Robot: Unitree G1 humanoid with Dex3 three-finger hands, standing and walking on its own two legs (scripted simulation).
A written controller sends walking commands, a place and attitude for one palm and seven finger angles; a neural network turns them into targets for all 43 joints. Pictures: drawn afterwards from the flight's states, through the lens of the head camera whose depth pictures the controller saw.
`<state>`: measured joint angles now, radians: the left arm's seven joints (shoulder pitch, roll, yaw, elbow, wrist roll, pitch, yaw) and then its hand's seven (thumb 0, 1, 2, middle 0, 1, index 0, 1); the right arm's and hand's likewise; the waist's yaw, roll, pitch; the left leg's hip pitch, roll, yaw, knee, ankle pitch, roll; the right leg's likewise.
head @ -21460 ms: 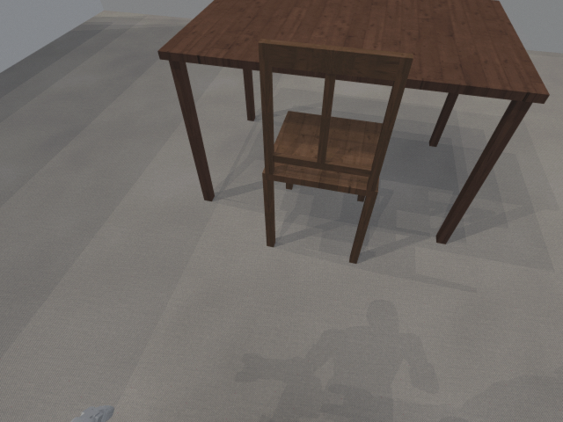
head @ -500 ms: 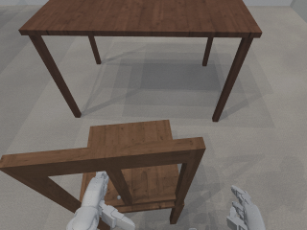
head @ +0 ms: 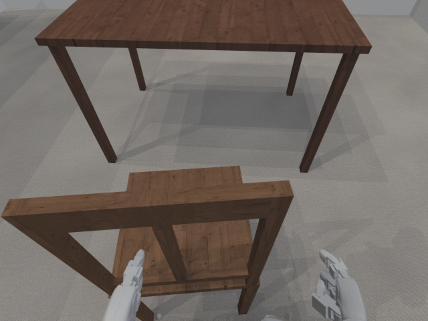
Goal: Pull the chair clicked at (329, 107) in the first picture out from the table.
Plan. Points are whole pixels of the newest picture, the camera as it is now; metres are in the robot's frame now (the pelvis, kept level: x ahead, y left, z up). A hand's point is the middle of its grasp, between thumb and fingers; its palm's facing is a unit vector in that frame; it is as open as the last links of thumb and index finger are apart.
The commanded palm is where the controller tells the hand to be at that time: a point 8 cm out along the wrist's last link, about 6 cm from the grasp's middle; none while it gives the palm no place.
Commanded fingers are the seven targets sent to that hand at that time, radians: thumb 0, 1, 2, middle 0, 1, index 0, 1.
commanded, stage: draw the fingers out of the gap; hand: left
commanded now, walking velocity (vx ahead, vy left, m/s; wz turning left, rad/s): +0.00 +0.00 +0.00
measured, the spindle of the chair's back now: (172, 254) +0.26 +0.10 -0.03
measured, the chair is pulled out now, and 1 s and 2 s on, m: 0.56 0.56 0.56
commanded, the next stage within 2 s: draw the hand back to the body in 0.22 s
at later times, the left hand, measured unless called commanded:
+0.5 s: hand out of the picture +0.13 +0.12 +0.04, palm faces +0.08 -1.00 -0.02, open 17.4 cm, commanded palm +0.08 +0.17 +0.05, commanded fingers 0.00 -0.55 0.20 0.00 0.00 0.00 0.00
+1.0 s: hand (88, 314) +0.14 +0.17 +0.09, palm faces +0.05 -0.94 -0.35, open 16.1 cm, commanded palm +0.11 +0.24 +0.14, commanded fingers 0.00 -0.04 0.44 -0.07 -0.10 -0.07 -0.10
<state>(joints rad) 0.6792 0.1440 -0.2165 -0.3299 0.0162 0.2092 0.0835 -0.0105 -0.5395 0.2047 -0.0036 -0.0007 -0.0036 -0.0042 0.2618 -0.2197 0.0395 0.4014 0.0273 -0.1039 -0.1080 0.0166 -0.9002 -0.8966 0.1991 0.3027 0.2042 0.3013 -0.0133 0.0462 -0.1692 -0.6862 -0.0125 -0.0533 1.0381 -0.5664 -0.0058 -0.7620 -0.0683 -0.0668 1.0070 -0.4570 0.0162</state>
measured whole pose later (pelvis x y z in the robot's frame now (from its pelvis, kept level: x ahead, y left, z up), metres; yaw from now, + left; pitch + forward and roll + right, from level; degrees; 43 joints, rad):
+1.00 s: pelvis +0.00 +0.00 +0.02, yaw +0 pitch +6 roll -2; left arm 0.82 0.34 0.01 -0.53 -0.04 0.02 0.06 -0.01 -0.35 0.30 -0.05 -0.05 -0.12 -0.08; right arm 0.25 -0.19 0.02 0.50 0.04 -0.14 -0.14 0.02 -0.90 -0.90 0.20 0.30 0.20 0.30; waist 0.03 0.07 -0.10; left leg -0.51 0.01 -0.06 0.93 -0.52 -0.01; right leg -0.57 -0.05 -0.08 0.87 -0.40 0.01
